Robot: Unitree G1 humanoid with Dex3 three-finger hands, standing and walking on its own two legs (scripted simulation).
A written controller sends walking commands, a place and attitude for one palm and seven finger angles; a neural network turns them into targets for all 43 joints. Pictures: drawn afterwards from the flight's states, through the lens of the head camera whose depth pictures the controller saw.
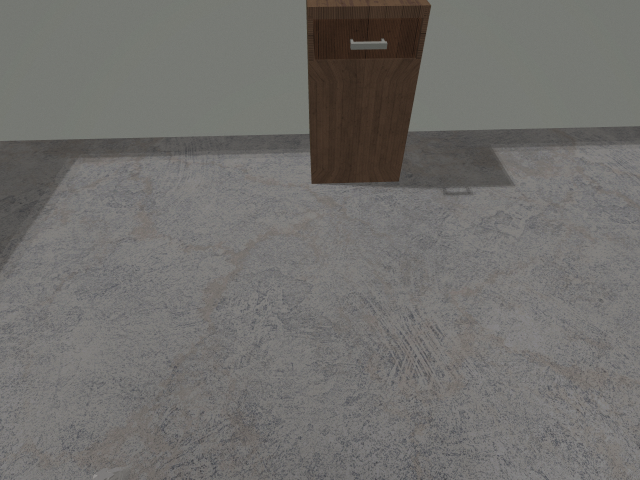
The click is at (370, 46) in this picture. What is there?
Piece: drawer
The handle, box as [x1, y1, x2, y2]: [350, 38, 386, 49]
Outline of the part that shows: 386,41 383,38 381,38 380,41 354,42 352,39 350,39 350,47 351,49 386,48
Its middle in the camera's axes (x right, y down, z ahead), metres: +0.18 -0.74 +1.46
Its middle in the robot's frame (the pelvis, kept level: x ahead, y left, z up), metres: +1.59 -0.11 -0.07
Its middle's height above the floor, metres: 0.69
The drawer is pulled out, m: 0.00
